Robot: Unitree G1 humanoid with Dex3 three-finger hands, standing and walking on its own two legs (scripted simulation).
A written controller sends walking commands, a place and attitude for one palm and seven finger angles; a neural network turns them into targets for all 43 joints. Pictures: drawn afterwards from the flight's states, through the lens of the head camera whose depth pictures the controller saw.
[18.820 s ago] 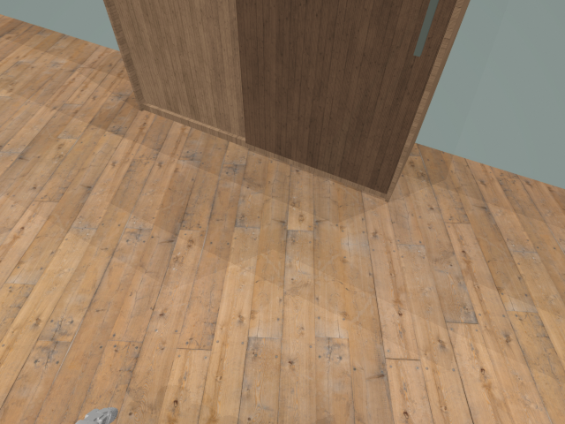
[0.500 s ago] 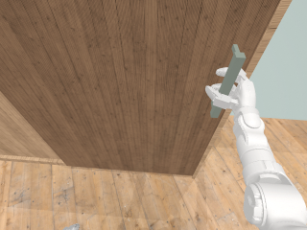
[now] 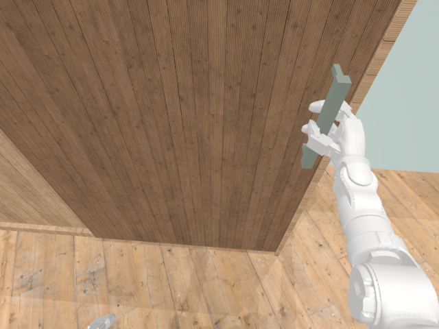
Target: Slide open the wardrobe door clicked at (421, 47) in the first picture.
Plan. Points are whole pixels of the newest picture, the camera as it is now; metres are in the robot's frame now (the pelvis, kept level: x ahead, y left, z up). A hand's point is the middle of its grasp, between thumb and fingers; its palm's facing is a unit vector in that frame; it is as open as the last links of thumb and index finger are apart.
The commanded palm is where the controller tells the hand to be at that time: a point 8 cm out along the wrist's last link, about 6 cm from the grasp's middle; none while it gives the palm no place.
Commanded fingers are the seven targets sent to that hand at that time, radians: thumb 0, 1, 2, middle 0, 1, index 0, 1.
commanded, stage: grip the handle and tug to test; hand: right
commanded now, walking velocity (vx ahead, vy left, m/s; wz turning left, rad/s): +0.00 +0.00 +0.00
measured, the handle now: (319, 121) +0.51 -0.12 +0.11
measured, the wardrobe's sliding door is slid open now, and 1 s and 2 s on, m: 0.00 0.00 0.00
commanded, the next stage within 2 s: tug the door sideways, standing still in 0.38 s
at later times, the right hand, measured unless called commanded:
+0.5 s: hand (313, 138) +0.45 -0.10 +0.12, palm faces -0.05 +1.00 +0.00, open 5.7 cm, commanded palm +0.41 -0.16 +0.12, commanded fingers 0.00 -0.90 -0.90 0.45 1.40 0.45 1.40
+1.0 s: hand (310, 137) +0.45 -0.10 +0.12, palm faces +0.02 +1.00 -0.04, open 5.8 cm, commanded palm +0.42 -0.09 +0.12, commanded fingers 0.00 -0.90 -0.90 0.45 1.40 0.45 1.40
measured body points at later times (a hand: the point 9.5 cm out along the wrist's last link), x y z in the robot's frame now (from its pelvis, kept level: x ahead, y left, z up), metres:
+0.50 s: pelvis +0.03 +0.00 +0.01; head +0.05 +0.01 +0.46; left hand +0.10 +0.26 -0.10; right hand +0.45 -0.16 +0.12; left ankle +0.00 +0.10 -0.71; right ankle +0.01 -0.12 -0.71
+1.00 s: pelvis +0.02 +0.00 +0.00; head +0.05 +0.00 +0.45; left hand +0.11 +0.23 -0.12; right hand +0.44 -0.15 +0.12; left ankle +0.00 +0.10 -0.71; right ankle +0.01 -0.12 -0.71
